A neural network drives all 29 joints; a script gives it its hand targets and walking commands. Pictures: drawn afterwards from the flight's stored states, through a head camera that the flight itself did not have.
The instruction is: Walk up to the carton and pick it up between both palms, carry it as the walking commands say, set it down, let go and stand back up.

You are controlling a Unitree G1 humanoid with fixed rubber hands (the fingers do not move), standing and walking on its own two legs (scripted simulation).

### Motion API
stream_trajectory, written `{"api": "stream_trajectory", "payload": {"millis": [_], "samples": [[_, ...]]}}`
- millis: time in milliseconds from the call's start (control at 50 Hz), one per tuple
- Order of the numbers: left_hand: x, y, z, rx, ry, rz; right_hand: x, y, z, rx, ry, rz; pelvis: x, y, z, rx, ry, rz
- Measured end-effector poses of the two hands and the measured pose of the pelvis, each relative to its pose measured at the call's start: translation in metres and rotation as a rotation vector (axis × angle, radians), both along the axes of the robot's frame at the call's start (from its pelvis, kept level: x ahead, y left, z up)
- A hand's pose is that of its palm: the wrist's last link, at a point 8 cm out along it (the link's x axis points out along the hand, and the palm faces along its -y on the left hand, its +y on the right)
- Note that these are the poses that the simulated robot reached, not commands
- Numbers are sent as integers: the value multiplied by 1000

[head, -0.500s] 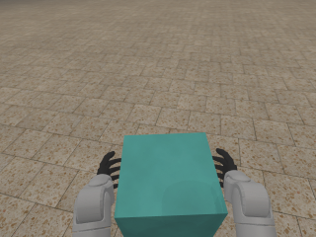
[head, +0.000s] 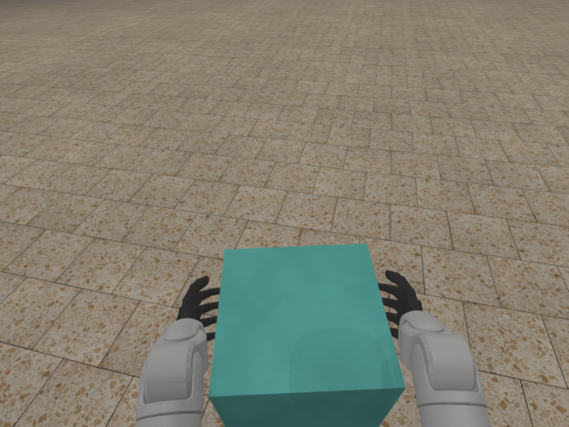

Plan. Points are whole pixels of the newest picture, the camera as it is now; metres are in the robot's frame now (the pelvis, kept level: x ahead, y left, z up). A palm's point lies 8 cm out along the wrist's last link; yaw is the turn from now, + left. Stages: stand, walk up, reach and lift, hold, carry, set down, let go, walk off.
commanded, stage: carry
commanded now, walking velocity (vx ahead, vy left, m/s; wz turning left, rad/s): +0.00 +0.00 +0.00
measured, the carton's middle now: (299, 349) +0.28 +0.00 -0.02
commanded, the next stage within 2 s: none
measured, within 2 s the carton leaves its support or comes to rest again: neither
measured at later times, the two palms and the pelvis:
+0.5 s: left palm (259, 352) +0.23 +0.05 +0.07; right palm (517, 387) +0.17 -0.24 +0.07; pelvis -0.06 -0.06 -0.02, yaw -10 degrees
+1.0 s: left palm (301, 413) +0.15 +0.01 +0.08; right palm out of the picture +0.11 -0.29 +0.09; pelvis -0.13 -0.11 +0.00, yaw -10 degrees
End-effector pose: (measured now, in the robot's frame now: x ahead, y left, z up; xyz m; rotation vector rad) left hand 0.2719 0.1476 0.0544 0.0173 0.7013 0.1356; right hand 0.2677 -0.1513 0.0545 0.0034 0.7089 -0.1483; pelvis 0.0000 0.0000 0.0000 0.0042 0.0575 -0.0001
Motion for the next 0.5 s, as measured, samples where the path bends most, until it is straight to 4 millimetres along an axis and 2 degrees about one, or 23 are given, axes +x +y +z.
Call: {"api": "stream_trajectory", "payload": {"millis": [160, 240, 300, 400, 500], "samples": [[-9, 0, -4, 2, -10, -2, -9, -1, -4, -3, -10, 3, -10, 0, 0, -2, -4, -1], [-21, -2, 17, -45, -75, 22, -22, -2, 18, 24, -75, -18, -17, -3, -5, 3, 11, -27], [-28, -10, 22, -53, -70, 13, -34, -10, 22, 21, -71, -33, -25, -7, -10, 1, 19, -64], [-36, -44, 19, -61, 3, -46, -65, -42, 16, 17, 0, -99, -43, -23, -11, -15, 18, -127], [-45, -96, 16, -57, 13, -112, -94, -91, 12, 28, 8, -173, -64, -55, -17, -19, 8, -171]]}}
